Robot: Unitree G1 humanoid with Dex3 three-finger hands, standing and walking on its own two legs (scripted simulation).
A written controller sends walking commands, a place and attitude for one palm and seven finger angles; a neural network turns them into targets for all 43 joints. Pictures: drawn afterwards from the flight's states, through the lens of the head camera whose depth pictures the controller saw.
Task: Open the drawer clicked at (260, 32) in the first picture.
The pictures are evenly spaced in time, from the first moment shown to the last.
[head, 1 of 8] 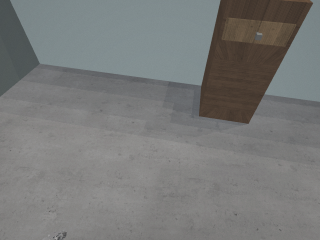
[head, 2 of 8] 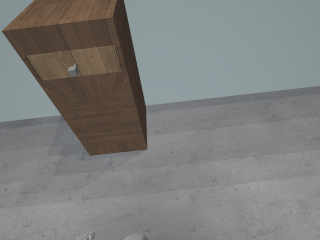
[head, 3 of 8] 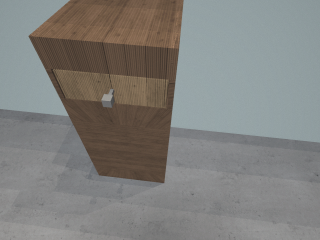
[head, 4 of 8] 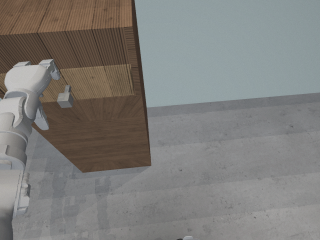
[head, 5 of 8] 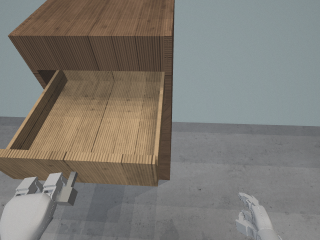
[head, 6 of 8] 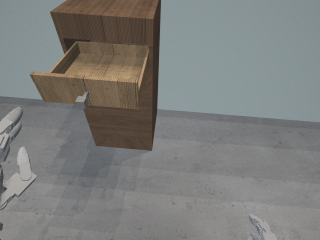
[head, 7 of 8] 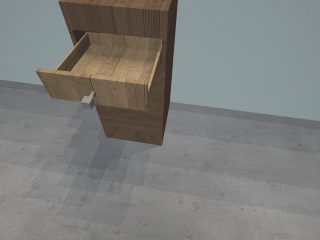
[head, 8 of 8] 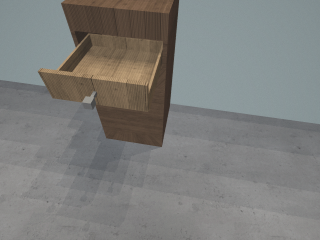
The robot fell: no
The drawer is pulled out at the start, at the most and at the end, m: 0.00 0.30 0.30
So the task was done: yes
